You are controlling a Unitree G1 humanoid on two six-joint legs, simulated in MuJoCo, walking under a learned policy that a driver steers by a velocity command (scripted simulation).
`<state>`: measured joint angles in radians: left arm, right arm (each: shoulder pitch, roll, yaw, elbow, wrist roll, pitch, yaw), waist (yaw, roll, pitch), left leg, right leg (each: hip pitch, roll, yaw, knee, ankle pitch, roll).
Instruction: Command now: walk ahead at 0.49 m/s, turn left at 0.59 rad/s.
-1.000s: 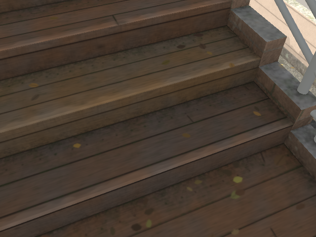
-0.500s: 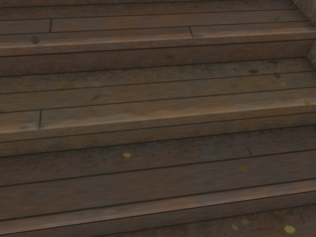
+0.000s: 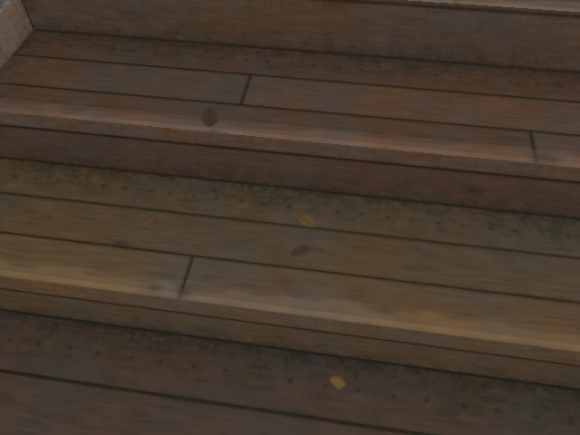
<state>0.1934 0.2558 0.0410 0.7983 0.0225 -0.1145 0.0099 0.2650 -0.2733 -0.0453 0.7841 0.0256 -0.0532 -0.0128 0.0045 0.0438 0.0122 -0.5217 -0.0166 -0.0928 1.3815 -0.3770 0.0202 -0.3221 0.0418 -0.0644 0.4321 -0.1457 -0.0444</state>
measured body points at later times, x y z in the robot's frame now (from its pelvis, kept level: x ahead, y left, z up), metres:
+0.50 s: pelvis +0.27 +0.14 +0.02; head +0.32 +0.15 +0.47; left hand +0.19 +0.37 -0.12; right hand +0.53 +0.00 -0.06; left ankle +0.40 +0.25 -0.59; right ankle +0.08 -0.07 -0.61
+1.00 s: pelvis +0.52 +0.18 +0.15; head +0.53 +0.20 +0.60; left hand +0.74 +0.34 +0.04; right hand +0.39 +0.04 +0.00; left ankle +0.39 +0.26 -0.58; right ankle +0.64 +0.04 -0.31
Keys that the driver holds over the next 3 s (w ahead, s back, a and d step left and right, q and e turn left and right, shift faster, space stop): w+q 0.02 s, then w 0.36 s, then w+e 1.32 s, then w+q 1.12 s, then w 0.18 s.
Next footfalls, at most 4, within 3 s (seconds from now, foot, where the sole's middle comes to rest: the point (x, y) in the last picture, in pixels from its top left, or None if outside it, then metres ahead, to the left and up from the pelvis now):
0.42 left None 0.43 0.26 -0.62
1.10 right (288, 260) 0.74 0.05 -0.47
1.56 left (220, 99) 1.09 0.20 -0.32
2.10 right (355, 80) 1.16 -0.11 -0.32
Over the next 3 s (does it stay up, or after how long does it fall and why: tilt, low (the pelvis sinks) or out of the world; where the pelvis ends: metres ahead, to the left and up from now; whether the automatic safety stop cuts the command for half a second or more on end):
stays up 1.55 -0.13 0.62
